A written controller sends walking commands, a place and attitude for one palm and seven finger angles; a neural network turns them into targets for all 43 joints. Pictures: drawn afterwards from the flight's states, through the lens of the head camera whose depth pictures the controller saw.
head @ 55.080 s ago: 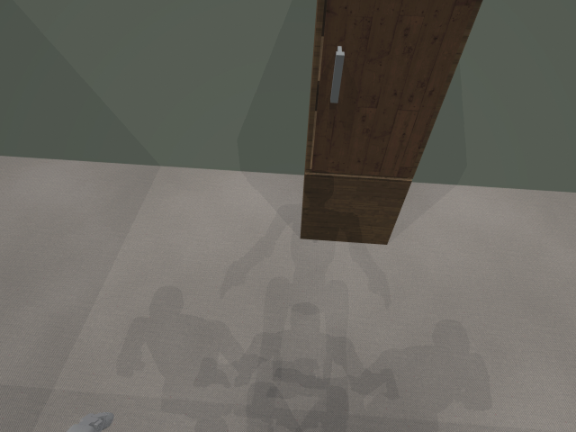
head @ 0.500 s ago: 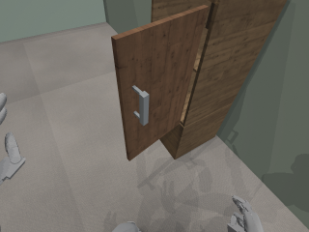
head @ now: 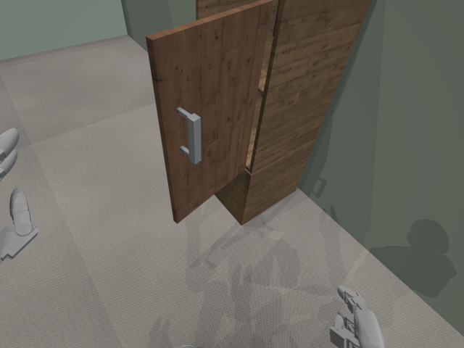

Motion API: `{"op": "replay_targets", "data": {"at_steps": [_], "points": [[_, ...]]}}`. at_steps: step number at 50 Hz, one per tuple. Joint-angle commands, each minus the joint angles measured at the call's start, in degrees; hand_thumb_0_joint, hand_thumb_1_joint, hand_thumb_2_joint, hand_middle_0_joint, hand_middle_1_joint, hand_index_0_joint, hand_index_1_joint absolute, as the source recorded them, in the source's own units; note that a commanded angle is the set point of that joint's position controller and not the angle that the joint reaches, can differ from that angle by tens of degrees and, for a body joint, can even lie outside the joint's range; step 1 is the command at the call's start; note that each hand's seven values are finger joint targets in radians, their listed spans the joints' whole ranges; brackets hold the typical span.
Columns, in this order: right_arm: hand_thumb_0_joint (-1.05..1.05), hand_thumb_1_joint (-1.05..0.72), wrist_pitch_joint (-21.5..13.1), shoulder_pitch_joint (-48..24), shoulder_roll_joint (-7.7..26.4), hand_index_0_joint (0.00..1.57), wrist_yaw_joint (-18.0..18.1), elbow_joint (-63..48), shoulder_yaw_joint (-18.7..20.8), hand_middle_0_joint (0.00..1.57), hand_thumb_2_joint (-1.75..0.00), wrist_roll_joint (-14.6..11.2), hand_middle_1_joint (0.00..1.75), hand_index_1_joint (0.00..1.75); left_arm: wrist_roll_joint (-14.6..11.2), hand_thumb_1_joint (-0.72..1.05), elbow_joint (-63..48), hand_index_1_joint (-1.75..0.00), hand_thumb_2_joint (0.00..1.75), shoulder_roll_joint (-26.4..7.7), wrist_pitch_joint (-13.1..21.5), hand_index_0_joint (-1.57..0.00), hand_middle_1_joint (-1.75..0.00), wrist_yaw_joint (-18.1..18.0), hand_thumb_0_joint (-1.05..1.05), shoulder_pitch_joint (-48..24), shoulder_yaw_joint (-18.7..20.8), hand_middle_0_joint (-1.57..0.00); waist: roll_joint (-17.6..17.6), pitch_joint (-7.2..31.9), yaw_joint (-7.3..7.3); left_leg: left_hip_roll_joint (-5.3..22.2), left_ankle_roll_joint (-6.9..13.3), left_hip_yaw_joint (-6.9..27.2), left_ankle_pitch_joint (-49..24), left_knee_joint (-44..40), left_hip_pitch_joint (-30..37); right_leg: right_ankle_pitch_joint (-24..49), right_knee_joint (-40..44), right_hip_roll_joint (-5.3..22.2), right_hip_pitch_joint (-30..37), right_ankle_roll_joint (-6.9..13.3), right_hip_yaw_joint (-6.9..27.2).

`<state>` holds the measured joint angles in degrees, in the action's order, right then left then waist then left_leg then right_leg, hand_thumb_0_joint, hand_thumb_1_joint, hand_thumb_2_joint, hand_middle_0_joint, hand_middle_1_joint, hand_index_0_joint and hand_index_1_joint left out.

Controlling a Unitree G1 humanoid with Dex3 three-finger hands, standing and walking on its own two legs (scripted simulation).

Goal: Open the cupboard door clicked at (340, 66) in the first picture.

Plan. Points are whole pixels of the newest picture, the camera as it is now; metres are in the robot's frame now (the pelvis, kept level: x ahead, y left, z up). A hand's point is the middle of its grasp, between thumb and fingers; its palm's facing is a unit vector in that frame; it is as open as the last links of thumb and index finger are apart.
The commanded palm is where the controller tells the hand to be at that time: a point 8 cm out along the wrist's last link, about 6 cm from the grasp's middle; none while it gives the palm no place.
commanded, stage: stop stepping back and stand still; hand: left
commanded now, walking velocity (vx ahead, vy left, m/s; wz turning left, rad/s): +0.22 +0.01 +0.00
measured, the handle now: (188, 136) +0.55 +0.14 +0.04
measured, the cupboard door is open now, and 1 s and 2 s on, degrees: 100 100 100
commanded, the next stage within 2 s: let the arm hang, fingers relaxed in 0.70 s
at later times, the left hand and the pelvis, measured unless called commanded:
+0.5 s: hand out of the picture +0.13 +0.28 +0.17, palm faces +0.45 -0.77 -0.45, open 7.4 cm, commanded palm +0.07 +0.31 +0.19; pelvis -0.06 +0.01 +0.01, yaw +1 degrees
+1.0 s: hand out of the picture +0.06 +0.25 -0.10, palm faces +0.05 -0.94 -0.34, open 7.4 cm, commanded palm none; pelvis -0.08 +0.02 +0.00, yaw +3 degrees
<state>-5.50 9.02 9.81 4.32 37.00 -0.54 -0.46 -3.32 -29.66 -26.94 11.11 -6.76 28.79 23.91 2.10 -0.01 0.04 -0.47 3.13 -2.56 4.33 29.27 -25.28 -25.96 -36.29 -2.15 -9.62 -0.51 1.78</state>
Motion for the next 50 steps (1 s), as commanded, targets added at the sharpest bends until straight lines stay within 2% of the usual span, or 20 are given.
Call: {"op": "replay_targets", "data": {"at_steps": [1,3,5,6,7,8,11,14,17,18,19,20,22,32,39,40,41,44,46,50], "points": [[0.0,-0.9,-4.9,-3.3,8.3,0.2,0.0,-10.0,2.6,0.2,-0.9,1.5,0.3,0.3,-0.9,0.9,-12.3,-0.3,0.9,-10.7,3.1,-0.2,-0.3,-2.2,0.0,4.5,11.4,-0.2,-16.6,9.1,-1.03,14.0,1.8,20.5,29.1,-24.4,7.4,-6.6,-6.0,-2.0,-2.0,1.8,-1.1],[0.0,-0.9,-4.5,-3.1,8.7,0.2,0.0,-10.8,2.4,0.2,-0.9,1.3,0.3,0.3,-0.5,0.9,-12.2,-0.3,0.9,-7.9,2.3,-0.2,-0.3,-2.5,0.0,7.6,9.3,-0.2,-18.2,6.1,-0.41,9.7,-2.1,11.6,33.1,-24.6,-1.5,-3.5,3.5,-3.9,6.5,2.3,-6.5],[0.0,-0.9,-3.4,-3.0,8.5,0.2,0.1,-11.6,2.7,0.2,-0.9,0.9,0.3,0.3,0.1,0.9,-12.5,-0.3,0.9,-8.1,1.7,-0.2,-0.3,-2.3,0.0,9.4,8.5,-0.2,-12.7,4.2,0.24,3.3,-4.3,3.7,29.4,-13.8,-3.6,-1.9,15.3,-0.3,6.7,3.4,-4.3],[0.0,-0.9,-2.8,-2.3,8.4,0.2,0.0,-11.3,3.2,0.2,-0.9,1.2,0.3,0.3,0.3,0.9,-13.7,-0.3,0.9,-10.5,1.8,-0.2,-0.3,-2.4,0.0,8.7,10.3,-0.2,-2.6,5.5,0.76,-0.5,-5.2,0.3,21.7,1.8,3.6,-7.5,23.7,8.0,-3.7,6.0,5.1],[0.0,-0.9,-2.3,-2.2,8.5,0.2,0.2,-10.5,3.4,0.2,-0.9,1.5,0.3,0.3,0.4,0.9,-15.1,-0.3,0.9,-10.3,2.2,-0.2,-0.3,-2.6,0.0,5.6,9.3,-0.2,4.8,4.1,0.71,-1.3,-5.3,2.4,15.8,17.3,7.1,-14.7,29.5,18.2,-16.4,9.8,18.4],[0.0,-0.9,-2.2,-1.1,8.4,0.2,0.3,-9.1,3.5,0.2,-0.9,1.3,0.3,0.3,0.8,0.9,-13.2,-0.3,0.9,-9.8,1.8,-0.2,-0.3,-3.0,0.0,3.9,9.3,-0.2,8.1,1.5,0.31,-0.2,-5.0,4.4,15.2,26.1,2.3,-15.3,29.9,20.8,-18.4,11.6,21.4],[0.0,-0.9,-3.3,-0.7,8.5,0.2,1.2,-7.5,2.6,0.2,-0.9,0.9,0.3,0.3,1.7,0.9,-6.3,-0.3,0.9,-6.8,2.5,-0.2,-0.3,-3.5,0.0,-4.2,5.5,-0.2,1.8,-0.7,1.93,3.3,-3.7,3.8,15.6,17.6,3.7,-6.3,24.3,15.3,-16.2,7.0,9.9],[0.0,-0.9,-5.0,-0.3,9.1,0.2,2.2,-6.2,2.6,0.2,-0.9,0.8,0.3,0.3,2.6,0.9,-2.2,-0.3,0.9,-5.6,3.1,-0.2,-0.3,-3.9,0.0,-5.1,4.1,-0.2,-0.6,-2.0,0.86,1.9,-1.9,0.8,12.9,0.2,10.3,1.1,21.0,12.2,-11.8,5.3,7.8],[0.0,-0.9,-6.0,-0.8,10.3,0.2,2.1,-7.5,3.3,0.2,-0.9,0.4,0.3,0.3,2.3,0.9,-6.8,-0.3,0.9,-7.1,4.0,-0.2,-0.3,-3.6,0.0,-5.8,5.0,-0.2,-2.6,1.0,-0.08,5.3,-0.7,4.5,4.8,-5.3,13.5,13.5,15.0,7.4,-4.9,2.2,4.8],[0.0,-0.9,-6.0,-0.5,10.0,0.2,1.8,-7.5,3.3,0.2,-0.9,0.1,0.3,0.3,2.1,0.9,-6.0,-0.3,0.9,-7.1,4.2,-0.2,-0.3,-3.3,0.0,-3.4,5.3,-0.2,-3.0,1.8,0.0,5.9,-0.9,4.8,3.9,-5.1,13.5,13.9,14.8,6.8,-4.1,1.7,4.3],[0.0,-0.9,-5.9,-0.3,9.0,0.2,1.4,-7.4,2.4,0.2,-0.9,0.3,0.3,0.3,2.3,0.9,-8.1,-0.3,0.9,-6.9,4.2,-0.2,-0.3,-2.9,0.0,-2.8,5.5,-0.2,-8.9,1.9,0.34,5.7,-0.8,5.6,3.8,-7.2,12.7,14.0,13.1,5.4,-4.2,1.5,2.0],[0.0,-0.9,-6.0,-0.5,8.8,0.2,1.1,-7.6,2.0,0.2,-0.9,0.4,0.3,0.3,2.5,0.9,-9.9,-0.3,0.9,-6.9,4.5,-0.2,-0.3,-2.9,0.0,-3.3,5.6,-0.2,-10.4,2.1,0.17,7.0,-0.6,7.9,4.6,-9.8,10.7,12.8,11.1,3.7,-2.6,0.7,-0.4],[0.0,-0.9,-6.4,-1.0,8.8,0.2,1.0,-7.9,2.0,0.2,-0.9,0.4,0.3,0.3,2.6,0.9,-10.1,-0.3,0.9,-6.9,4.6,-0.2,-0.3,-3.1,0.0,-2.5,6.1,-0.2,-9.4,2.1,-0.07,8.7,-0.2,9.6,8.7,-12.3,7.4,12.5,9.5,2.6,0.3,0.0,-2.0],[0.0,-0.9,-5.3,-1.3,8.3,0.2,0.2,-8.4,1.9,0.2,-0.9,0.5,0.3,0.3,1.7,0.9,-4.9,-0.3,0.9,-4.8,3.5,-0.2,-0.3,-2.9,0.0,0.1,5.2,-0.2,-3.4,1.5,0.57,4.4,-2.3,4.6,13.5,-7.7,8.9,8.7,18.7,4.8,-3.7,1.2,2.4],[0.0,-0.9,-4.9,-1.9,8.3,0.2,0.6,-8.8,1.9,0.2,-0.9,0.3,0.3,0.3,1.9,0.9,-7.5,-0.3,0.9,-5.0,2.8,-0.2,-0.3,-3.0,0.0,-3.0,4.3,-0.2,-5.7,3.4,0.24,4.3,-2.4,4.3,9.4,-9.1,11.2,13.4,17.6,3.9,-1.5,0.5,0.4],[0.0,-0.9,-5.9,-4.5,19.9,0.2,-4.7,5.9,5.5,0.2,-0.9,1.1,0.3,0.3,6.5,0.9,37.6,-0.3,0.9,4.4,-6.0,-0.2,-0.3,5.5,0.0,-5.2,-17.9,-0.2,-7.1,-1.7,2.35,6.6,-1.1,8.3,-2.5,-0.6,3.8,21.6,7.4,7.2,-8.0,2.2,-2.4],[0.0,-0.9,-2.5,0.3,16.3,0.2,-4.4,6.2,5.6,0.2,-0.9,0.9,0.3,0.3,5.8,0.9,39.7,-0.3,0.9,6.0,-9.6,-0.2,-0.3,6.7,0.0,-4.3,-17.0,-0.2,-5.5,2.5,1.02,6.9,-1.6,6.2,-9.0,-1.0,8.5,21.9,8.0,6.9,-7.5,2.3,0.2],[0.0,-0.9,0.9,-0.7,16.0,0.2,-4.1,5.2,3.9,0.2,-0.9,1.5,0.3,0.3,5.7,0.9,46.5,-0.3,0.9,4.7,-10.3,-0.2,-0.3,7.1,0.0,-8.9,-17.6,-0.2,2.6,3.9,-0.17,8.0,1.1,10.7,-1.6,-2.8,4.0,15.0,6.6,5.6,-3.9,3.0,-1.2],[0.0,-0.9,2.1,-1.1,16.0,0.2,-4.3,6.3,3.8,0.2,-0.9,1.7,0.3,0.3,5.7,0.9,53.5,-0.3,0.9,2.5,-9.9,-0.2,-0.3,7.1,0.0,-12.6,-18.1,-0.2,9.4,4.7,-0.07,5.7,0.2,9.1,1.0,-0.6,6.2,15.6,9.9,8.6,-4.3,4.6,1.9],[0.0,-0.9,4.8,-0.2,13.2,0.2,-4.4,11.0,2.4,0.2,-0.9,2.2,0.3,0.3,4.9,0.9,67.6,-0.3,0.9,2.8,-11.1,-0.2,-0.3,6.3,0.0,-18.0,-20.7,-0.2,-0.9,1.6,1.05,4.0,-1.2,7.7,4.7,-2.4,10.0,8.2,13.6,10.0,-7.9,5.2,2.9]]}}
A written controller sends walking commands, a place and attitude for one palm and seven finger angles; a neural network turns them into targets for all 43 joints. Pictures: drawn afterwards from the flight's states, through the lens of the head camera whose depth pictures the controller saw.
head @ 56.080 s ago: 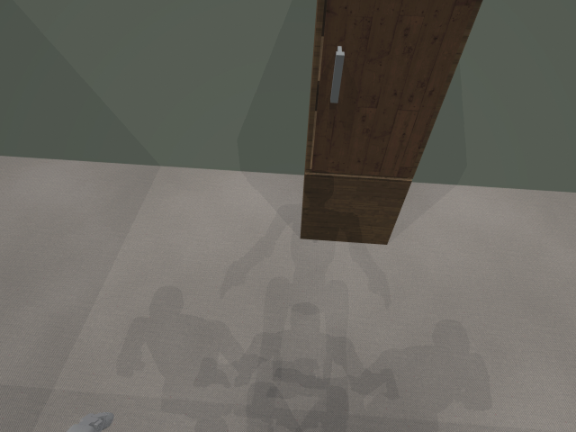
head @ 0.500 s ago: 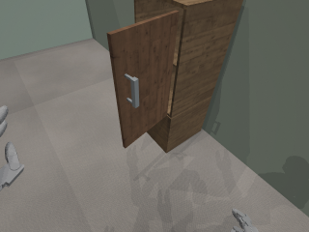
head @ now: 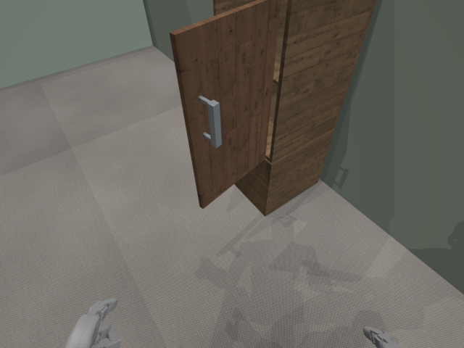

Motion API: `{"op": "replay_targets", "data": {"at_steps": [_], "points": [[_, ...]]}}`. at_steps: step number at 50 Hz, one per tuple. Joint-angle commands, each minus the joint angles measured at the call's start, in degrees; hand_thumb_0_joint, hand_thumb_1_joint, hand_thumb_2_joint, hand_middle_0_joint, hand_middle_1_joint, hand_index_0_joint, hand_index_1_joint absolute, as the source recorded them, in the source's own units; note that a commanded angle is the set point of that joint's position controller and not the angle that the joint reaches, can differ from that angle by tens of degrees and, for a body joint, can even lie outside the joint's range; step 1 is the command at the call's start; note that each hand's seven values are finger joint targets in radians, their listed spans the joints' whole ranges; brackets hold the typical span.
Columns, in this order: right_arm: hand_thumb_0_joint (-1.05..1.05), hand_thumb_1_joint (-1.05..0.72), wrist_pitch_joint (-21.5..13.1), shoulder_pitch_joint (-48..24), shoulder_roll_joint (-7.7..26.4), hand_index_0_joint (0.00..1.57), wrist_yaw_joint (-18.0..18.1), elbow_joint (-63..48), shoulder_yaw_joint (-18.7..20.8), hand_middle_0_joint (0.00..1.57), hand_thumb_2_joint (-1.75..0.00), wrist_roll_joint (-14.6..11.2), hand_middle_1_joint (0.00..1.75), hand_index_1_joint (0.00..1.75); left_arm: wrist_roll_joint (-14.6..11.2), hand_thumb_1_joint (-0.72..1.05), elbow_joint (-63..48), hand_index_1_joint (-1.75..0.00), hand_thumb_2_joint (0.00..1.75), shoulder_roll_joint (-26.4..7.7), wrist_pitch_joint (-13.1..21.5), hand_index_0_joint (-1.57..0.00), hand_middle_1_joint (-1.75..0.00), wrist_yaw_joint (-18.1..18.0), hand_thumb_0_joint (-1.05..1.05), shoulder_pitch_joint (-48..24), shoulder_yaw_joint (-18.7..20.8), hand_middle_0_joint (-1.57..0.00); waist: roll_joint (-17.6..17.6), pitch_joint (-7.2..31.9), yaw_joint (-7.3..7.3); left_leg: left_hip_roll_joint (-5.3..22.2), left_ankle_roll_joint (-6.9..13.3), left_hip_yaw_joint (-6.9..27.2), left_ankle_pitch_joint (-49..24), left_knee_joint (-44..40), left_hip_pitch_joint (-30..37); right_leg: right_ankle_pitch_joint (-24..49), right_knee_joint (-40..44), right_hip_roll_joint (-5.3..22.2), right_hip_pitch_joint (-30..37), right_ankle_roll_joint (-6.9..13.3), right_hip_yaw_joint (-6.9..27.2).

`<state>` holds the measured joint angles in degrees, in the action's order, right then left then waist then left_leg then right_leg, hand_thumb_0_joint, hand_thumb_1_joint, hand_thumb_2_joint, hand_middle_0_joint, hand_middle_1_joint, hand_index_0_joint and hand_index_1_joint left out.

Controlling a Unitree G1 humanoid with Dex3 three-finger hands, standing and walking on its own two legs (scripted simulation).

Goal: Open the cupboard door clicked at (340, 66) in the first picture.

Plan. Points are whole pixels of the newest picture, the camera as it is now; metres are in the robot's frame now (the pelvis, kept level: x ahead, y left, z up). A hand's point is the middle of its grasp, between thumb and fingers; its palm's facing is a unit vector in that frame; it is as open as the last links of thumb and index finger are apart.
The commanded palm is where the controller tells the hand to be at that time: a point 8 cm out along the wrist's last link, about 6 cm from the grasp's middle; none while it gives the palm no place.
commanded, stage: let the arm hang, fingers relaxed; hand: left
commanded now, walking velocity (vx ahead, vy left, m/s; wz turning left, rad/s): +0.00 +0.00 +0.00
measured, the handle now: (209, 121) +0.63 +0.09 +0.03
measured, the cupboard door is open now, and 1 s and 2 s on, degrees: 100 100 100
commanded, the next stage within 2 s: look to check the result in 0.90 s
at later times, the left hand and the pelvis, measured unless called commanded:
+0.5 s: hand out of the picture -0.02 +0.21 -0.16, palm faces +0.04 -0.96 -0.28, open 7.3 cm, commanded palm none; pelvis +0.01 +0.00 +0.01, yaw +1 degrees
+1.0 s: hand out of the picture +0.06 +0.16 -0.16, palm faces +0.03 -0.98 -0.21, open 7.3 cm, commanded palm none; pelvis +0.03 -0.02 +0.01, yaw +0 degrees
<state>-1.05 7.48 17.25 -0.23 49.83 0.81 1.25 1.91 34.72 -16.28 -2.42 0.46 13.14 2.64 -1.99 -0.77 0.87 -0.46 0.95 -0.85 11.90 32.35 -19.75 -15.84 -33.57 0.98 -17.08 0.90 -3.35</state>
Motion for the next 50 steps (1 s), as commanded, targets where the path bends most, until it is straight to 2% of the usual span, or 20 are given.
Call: {"op": "replay_targets", "data": {"at_steps": [1,3,5,6,8,10,12,22,26,31,36,39,41,45,50], "points": [[0.0,-0.9,0.6,1.3,5.8,0.2,0.2,-0.9,0.9,0.2,-0.9,0.5,0.3,0.3,-0.4,0.9,6.3,-0.3,0.9,-7.8,2.4,-0.2,-0.3,-1.0,0.0,-2.0,0.2,-0.2,-1.0,1.8,-0.22,4.8,1.0,7.1,-2.1,-7.7,3.8,-3.2,10.7,5.6,0.8,3.2,7.5],[0.0,-0.9,0.8,1.6,4.7,0.2,0.5,1.3,0.4,0.2,-0.9,0.4,0.3,0.3,-0.7,0.9,12.2,-0.3,0.9,-6.8,2.3,-0.2,-0.3,-1.1,0.0,-0.7,-0.2,-0.2,-4.9,1.0,-0.85,5.6,1.1,8.0,2.3,-11.4,1.1,-3.5,11.1,4.7,4.3,2.2,6.8],[0.0,-0.9,1.0,2.4,4.0,0.2,0.8,3.6,0.4,0.2,-0.9,0.3,0.3,0.3,-1.0,0.9,16.9,-0.3,0.9,-6.0,2.5,-0.2,-0.3,-1.0,0.0,0.8,-0.4,-0.2,-5.9,0.8,-1.16,5.1,0.8,7.6,5.5,-12.5,1.0,-3.9,12.8,4.9,5.4,2.4,7.3],[0.0,-0.9,1.2,3.5,3.9,0.2,1.1,4.3,0.6,0.2,-0.9,0.3,0.3,0.3,-0.9,0.9,18.6,-0.3,0.9,-5.6,2.6,-0.2,-0.3,-1.2,0.0,1.4,0.1,-0.2,-4.6,0.5,-1.22,5.3,0.8,7.6,5.7,-12.3,1.6,-4.0,13.7,4.8,5.5,2.7,6.8],[0.0,-0.9,1.3,5.3,3.2,0.2,1.3,6.3,0.8,0.2,-0.9,0.3,0.3,0.3,-1.1,0.9,21.5,-0.3,0.9,-5.1,2.6,-0.2,-0.3,-1.1,0.0,1.9,-0.1,-0.2,-6.9,0.6,-0.9,5.2,0.7,7.6,7.3,-12.9,2.2,-4.2,14.5,4.9,5.6,2.8,6.8],[0.0,-0.9,1.3,7.0,3.0,0.2,1.5,8.0,0.9,0.2,-0.9,0.1,0.3,0.3,-1.3,0.9,23.9,-0.3,0.9,-4.8,2.7,-0.2,-0.3,-1.1,0.0,2.6,-0.1,-0.2,-5.7,0.8,-0.82,5.4,0.9,7.7,7.7,-13.3,2.7,-4.1,15.0,4.9,5.9,2.9,6.5],[0.0,-0.9,1.4,8.3,3.0,0.2,1.6,9.1,1.2,0.2,-0.9,0.0,0.3,0.3,-1.2,0.9,25.7,-0.3,0.9,-4.6,2.8,-0.2,-0.3,-1.1,0.0,2.7,-0.2,-0.2,-1.5,-0.8,-0.65,5.6,1.1,7.5,6.8,-13.1,3.5,-4.6,15.8,5.0,4.7,3.0,6.0],[0.0,-0.9,1.4,10.8,1.1,0.2,1.8,12.2,1.3,0.2,-0.9,0.0,0.3,0.3,-1.3,0.9,29.0,-0.3,0.9,-3.5,2.7,-0.2,-0.3,-1.7,0.0,3.8,-0.4,-0.2,2.1,-3.4,-0.65,5.6,1.4,7.1,5.1,-14.0,4.4,-4.9,16.0,5.0,3.4,2.8,5.4],[0.0,-0.9,1.2,10.3,0.8,0.2,1.8,12.5,1.1,0.2,-0.9,-0.1,0.3,0.3,-1.3,0.9,28.9,-0.3,0.9,-3.2,2.8,-0.2,-0.3,-1.9,0.0,3.6,-0.4,-0.2,2.6,-3.2,-0.86,5.8,1.3,6.7,3.0,-14.0,5.4,-3.2,15.6,4.9,3.6,2.4,5.1],[0.0,-0.9,0.9,9.2,-0.5,0.2,1.8,13.0,0.7,0.2,-0.9,-0.1,0.3,0.3,-1.4,0.9,28.7,-0.3,0.9,-2.3,3.1,-0.2,-0.3,-2.2,0.0,2.9,-0.6,-0.2,2.6,-2.5,-0.88,5.8,0.9,5.8,-3.4,-13.2,7.4,1.5,15.5,5.3,4.7,2.1,5.1],[0.0,-0.9,0.9,8.4,-1.2,0.2,1.8,13.4,0.4,0.2,-0.9,0.0,0.3,0.3,-1.3,0.9,28.6,-0.3,0.9,-1.8,3.2,-0.2,-0.3,-2.3,0.0,2.0,-0.6,-0.2,2.1,-3.1,-0.92,5.6,0.5,5.2,-4.7,-13.4,7.4,2.7,16.1,5.5,5.6,1.8,5.1],[0.0,-0.9,1.0,8.2,-1.9,0.2,1.8,13.7,0.2,0.2,-0.9,0.1,0.3,0.3,-1.4,0.9,28.5,-0.3,0.9,-1.2,3.1,-0.2,-0.3,-2.2,0.0,1.5,-0.8,-0.2,0.4,-3.7,-0.66,5.5,0.1,5.0,-4.9,-13.6,7.5,3.1,16.5,5.6,5.6,1.8,5.5],[0.0,-0.9,0.9,8.3,-1.9,0.2,1.9,13.5,0.2,0.2,-0.9,0.0,0.3,0.3,-1.4,0.9,28.5,-0.3,0.9,-1.1,3.3,-0.2,-0.3,-2.3,0.0,2.0,-0.7,-0.2,1.4,-2.8,-0.86,5.5,0.1,4.7,-5.6,-13.2,8.0,4.0,16.6,5.4,6.3,1.7,5.4],[0.0,-0.9,0.9,8.5,-2.1,0.2,2.1,13.9,0.1,0.2,-0.9,0.1,0.3,0.3,-1.6,0.9,28.6,-0.3,0.9,-0.8,3.3,-0.2,-0.3,-2.3,0.0,1.6,-0.7,-0.2,-0.2,-2.4,-0.66,5.7,0.0,4.8,-7.0,-13.3,8.4,6.1,16.4,5.5,7.4,1.9,5.3],[0.0,-0.9,0.7,9.1,-2.2,0.2,2.3,14.0,0.2,0.2,-0.9,-0.1,0.3,0.3,-1.7,0.9,28.9,-0.3,0.9,-0.5,3.5,-0.2,-0.3,-2.3,0.0,2.3,-0.6,-0.2,0.9,-1.0,-0.65,6.0,0.1,4.6,-9.2,-12.9,9.9,9.1,16.0,5.5,8.7,1.9,4.9]]}}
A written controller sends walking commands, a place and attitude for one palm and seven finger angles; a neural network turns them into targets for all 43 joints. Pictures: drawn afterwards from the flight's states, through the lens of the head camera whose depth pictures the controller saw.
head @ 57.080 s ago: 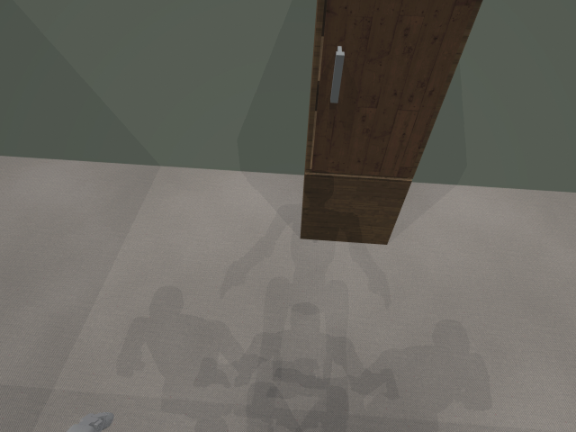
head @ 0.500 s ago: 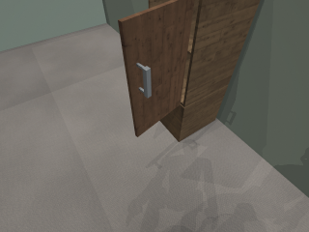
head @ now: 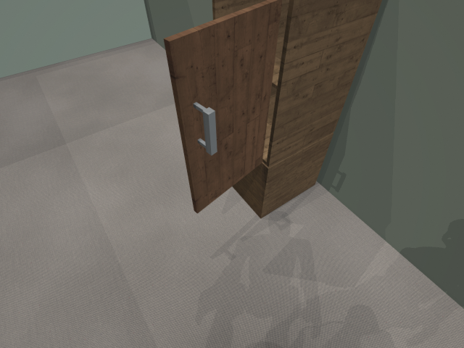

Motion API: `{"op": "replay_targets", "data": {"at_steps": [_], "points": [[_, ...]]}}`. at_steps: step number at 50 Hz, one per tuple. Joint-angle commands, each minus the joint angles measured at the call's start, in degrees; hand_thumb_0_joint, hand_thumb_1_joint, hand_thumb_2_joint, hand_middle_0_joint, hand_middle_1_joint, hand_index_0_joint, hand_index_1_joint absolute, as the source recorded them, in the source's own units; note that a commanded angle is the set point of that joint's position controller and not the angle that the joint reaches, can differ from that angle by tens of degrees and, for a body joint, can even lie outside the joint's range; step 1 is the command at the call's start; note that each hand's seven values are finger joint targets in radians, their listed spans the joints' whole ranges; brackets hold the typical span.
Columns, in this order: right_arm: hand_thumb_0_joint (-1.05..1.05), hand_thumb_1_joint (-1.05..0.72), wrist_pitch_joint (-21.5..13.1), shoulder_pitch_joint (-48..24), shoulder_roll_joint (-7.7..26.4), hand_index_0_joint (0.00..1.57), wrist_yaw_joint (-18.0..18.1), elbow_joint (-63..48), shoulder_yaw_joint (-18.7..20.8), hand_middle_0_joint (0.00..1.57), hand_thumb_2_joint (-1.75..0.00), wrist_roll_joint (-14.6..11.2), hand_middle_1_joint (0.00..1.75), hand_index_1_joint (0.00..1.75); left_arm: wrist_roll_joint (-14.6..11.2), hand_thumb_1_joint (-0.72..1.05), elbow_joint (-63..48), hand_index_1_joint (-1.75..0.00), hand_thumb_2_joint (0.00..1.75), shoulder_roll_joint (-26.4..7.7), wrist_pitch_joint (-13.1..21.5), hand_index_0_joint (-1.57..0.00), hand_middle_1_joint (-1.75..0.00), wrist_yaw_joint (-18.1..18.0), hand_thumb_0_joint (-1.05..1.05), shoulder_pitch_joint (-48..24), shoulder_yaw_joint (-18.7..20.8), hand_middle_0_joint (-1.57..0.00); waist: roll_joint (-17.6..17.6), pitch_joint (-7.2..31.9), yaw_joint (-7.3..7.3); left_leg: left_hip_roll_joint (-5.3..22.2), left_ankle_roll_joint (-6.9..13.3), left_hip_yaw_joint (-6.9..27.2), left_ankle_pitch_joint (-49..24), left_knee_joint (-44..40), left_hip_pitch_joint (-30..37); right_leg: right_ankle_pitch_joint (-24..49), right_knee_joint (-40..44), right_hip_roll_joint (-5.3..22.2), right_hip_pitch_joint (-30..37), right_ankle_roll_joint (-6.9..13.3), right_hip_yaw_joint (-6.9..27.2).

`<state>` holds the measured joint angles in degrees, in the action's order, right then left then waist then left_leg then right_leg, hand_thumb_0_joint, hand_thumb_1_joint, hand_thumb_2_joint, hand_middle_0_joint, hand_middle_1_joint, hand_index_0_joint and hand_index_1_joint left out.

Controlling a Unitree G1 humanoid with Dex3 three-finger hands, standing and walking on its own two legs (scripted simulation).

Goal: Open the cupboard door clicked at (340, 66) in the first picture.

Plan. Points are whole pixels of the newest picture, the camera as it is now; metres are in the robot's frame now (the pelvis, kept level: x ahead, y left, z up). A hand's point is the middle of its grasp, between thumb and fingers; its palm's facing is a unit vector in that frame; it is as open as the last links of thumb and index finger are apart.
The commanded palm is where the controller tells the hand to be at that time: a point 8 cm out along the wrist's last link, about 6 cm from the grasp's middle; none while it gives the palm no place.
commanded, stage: look to check the result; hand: left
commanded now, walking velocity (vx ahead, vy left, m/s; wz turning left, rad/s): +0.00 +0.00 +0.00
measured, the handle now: (204, 129) +0.60 +0.10 +0.02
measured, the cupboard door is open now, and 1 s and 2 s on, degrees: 100 100 100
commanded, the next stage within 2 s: stand and wait in 0.44 s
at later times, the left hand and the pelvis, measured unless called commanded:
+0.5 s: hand out of the picture +0.01 +0.17 -0.17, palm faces +0.05 -0.98 -0.20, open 7.3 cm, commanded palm none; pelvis +0.01 -0.01 +0.00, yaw +0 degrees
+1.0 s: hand out of the picture +0.03 +0.17 -0.17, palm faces +0.05 -0.97 -0.23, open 7.3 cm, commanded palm none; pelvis +0.02 -0.01 +0.00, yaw +0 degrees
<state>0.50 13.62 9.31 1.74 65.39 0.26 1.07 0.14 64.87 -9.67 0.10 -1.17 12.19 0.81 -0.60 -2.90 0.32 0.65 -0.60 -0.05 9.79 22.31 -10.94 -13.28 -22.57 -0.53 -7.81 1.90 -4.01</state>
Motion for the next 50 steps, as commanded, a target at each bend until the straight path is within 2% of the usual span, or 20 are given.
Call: {"op": "replay_targets", "data": {"at_steps": [1,5,11,15,16,21,23,31,34,36,39,45,50], "points": [[0.0,-0.9,-0.7,2.8,6.0,0.2,0.4,-1.6,0.7,0.2,-0.9,0.0,0.3,0.3,0.1,0.9,-1.2,-0.3,0.9,-7.1,1.0,-0.2,-0.3,-0.7,0.0,3.7,1.2,-0.2,-0.1,0.6,-0.27,4.9,1.7,3.6,-6.8,-2.6,1.2,6.2,5.4,6.9,-1.1,1.0,5.4],[0.0,-0.9,-0.6,3.5,5.6,0.2,0.5,-1.2,0.7,0.2,-0.9,0.0,0.3,0.3,0.1,0.9,-0.9,-0.3,0.9,-6.8,0.9,-0.2,-0.3,-0.8,0.0,4.0,1.1,-0.2,-0.1,0.1,0.1,4.9,1.6,3.6,-6.5,-2.7,1.4,6.3,5.5,6.9,-1.2,1.0,5.7],[0.0,-0.9,-0.6,4.2,5.6,0.2,0.6,-1.2,0.7,0.2,-0.9,-0.1,0.3,0.3,0.1,0.9,-0.5,-0.3,0.9,-6.6,1.0,-0.2,-0.3,-0.9,0.0,5.3,1.1,-0.2,0.6,0.5,-0.11,5.0,1.8,3.3,-6.4,-2.5,1.7,5.9,5.8,6.7,-0.6,1.1,5.3],[0.0,-0.9,-0.6,4.1,5.2,0.2,0.6,-0.9,0.6,0.2,-0.9,0.0,0.3,0.3,0.0,0.9,-0.2,-0.3,0.9,-6.3,0.9,-0.2,-0.3,-0.9,0.0,5.6,1.0,-0.2,-0.3,-0.3,-0.04,4.9,1.8,3.5,-6.3,-2.8,1.9,5.8,5.8,6.8,-1.4,1.1,5.6],[0.0,-0.9,-0.5,4.1,5.3,0.2,0.6,-0.9,0.6,0.2,-0.9,-0.1,0.3,0.3,0.1,0.9,-0.2,-0.3,0.9,-6.2,0.9,-0.2,-0.3,-0.9,0.0,5.8,0.9,-0.2,0.5,-1.0,-0.16,4.9,1.8,3.3,-5.7,-2.6,1.6,5.1,6.1,6.7,-1.7,1.1,5.3],[0.0,-0.9,-0.5,3.9,5.2,0.2,0.6,-1.0,0.6,0.2,-0.9,-0.1,0.3,0.3,0.1,0.9,-0.2,-0.3,0.9,-6.2,1.0,-0.2,-0.3,-0.9,0.0,6.0,0.9,-0.2,0.3,-1.8,-0.18,4.7,1.7,3.2,-5.4,-2.6,1.3,4.6,6.4,6.7,-2.1,1.1,5.6],[0.0,-0.9,-0.6,4.2,5.1,0.2,0.6,-0.9,0.6,0.2,-0.9,0.0,0.3,0.3,0.1,0.9,-0.3,-0.3,0.9,-6.3,1.1,-0.2,-0.3,-0.8,0.0,5.6,1.0,-0.2,-0.1,-0.7,0.03,4.7,1.6,3.3,-6.2,-2.6,1.6,6.0,6.0,6.8,-1.3,1.1,5.8],[0.0,-0.9,-0.6,3.6,5.6,0.2,0.7,-1.2,0.8,0.2,-0.9,0.0,0.3,0.3,0.1,0.9,-0.7,-0.3,0.9,-6.6,1.2,-0.2,-0.3,-0.9,0.0,5.7,1.2,-0.2,0.8,-1.0,-0.26,4.7,1.6,3.1,-6.6,-2.2,1.7,7.7,6.1,6.9,-1.0,1.1,5.5],[0.0,-0.9,-0.7,3.6,5.5,0.2,0.6,-1.1,0.7,0.2,-0.9,0.0,0.3,0.3,0.0,0.9,-0.8,-0.3,0.9,-6.7,1.2,-0.2,-0.3,-0.8,0.0,5.3,1.2,-0.2,-0.7,-1.1,-0.13,4.7,1.5,3.1,-6.9,-2.4,1.5,8.2,5.9,6.9,-0.7,1.2,5.7],[0.0,-0.9,-0.8,3.6,6.1,0.2,0.7,-1.4,0.9,0.2,-0.9,0.0,0.3,0.3,0.1,0.9,-0.9,-0.3,0.9,-7.0,1.3,-0.2,-0.3,-0.9,0.0,5.4,1.3,-0.2,0.4,-0.1,-0.23,4.8,1.6,3.2,-7.5,-2.1,2.0,9.3,5.7,6.8,-0.1,1.3,5.5],[0.0,-0.9,-0.8,3.5,6.0,0.2,0.7,-1.1,0.7,0.2,-0.9,0.1,0.3,0.3,0.0,0.9,-1.0,-0.3,0.9,-7.1,1.3,-0.2,-0.3,-0.8,0.0,4.9,1.4,-0.2,-0.7,-0.4,-0.1,4.9,1.5,3.3,-7.9,-2.5,2.0,9.7,5.5,6.9,0.1,1.3,5.6],[0.0,-0.9,-0.8,3.0,6.9,0.2,0.7,-1.3,0.9,0.2,-0.9,0.0,0.3,0.3,0.0,0.9,-1.1,-0.3,0.9,-7.9,1.4,-0.2,-0.3,-0.8,0.0,4.5,1.5,-0.2,0.7,0.3,-0.13,4.9,1.5,3.2,-8.5,-2.4,2.6,11.3,5.6,7.1,0.7,1.3,5.5],[0.0,-0.9,-0.8,2.4,7.5,0.2,0.7,-1.3,0.9,0.2,-0.9,0.0,0.3,0.3,0.0,0.9,-1.3,-0.3,0.9,-8.5,1.4,-0.2,-0.3,-0.7,0.0,3.9,1.6,-0.2,0.2,0.5,-0.16,5.1,1.5,3.3,-8.9,-2.5,2.8,12.0,5.6,7.1,1.2,1.3,5.5]]}}
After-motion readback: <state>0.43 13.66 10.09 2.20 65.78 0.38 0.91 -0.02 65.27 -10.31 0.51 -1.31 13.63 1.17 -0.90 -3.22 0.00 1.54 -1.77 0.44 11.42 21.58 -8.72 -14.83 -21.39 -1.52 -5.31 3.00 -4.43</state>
